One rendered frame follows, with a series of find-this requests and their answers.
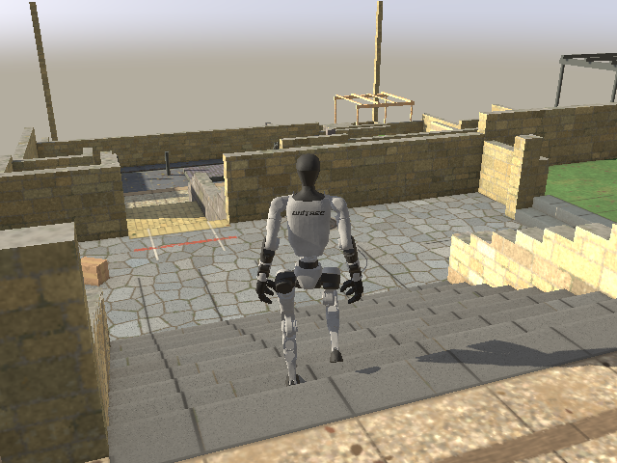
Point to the right robot foot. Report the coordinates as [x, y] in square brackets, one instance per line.
[336, 357]

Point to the robot left hand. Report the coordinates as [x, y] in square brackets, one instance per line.
[262, 287]

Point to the left robot forearm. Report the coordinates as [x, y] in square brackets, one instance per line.
[265, 262]

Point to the right robot upper arm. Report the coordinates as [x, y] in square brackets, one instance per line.
[339, 205]

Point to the robot right hand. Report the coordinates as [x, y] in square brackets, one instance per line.
[356, 287]

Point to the humanoid robot head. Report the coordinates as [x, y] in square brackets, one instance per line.
[308, 168]

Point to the left robot upper arm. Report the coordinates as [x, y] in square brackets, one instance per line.
[277, 206]

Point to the right robot forearm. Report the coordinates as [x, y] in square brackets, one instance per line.
[352, 261]

